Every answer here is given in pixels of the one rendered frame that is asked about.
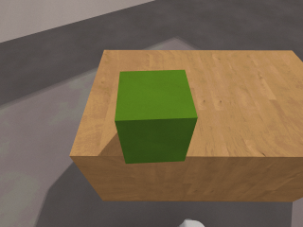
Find pedestal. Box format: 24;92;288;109
69;50;303;202

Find carton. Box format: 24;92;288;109
115;69;198;164

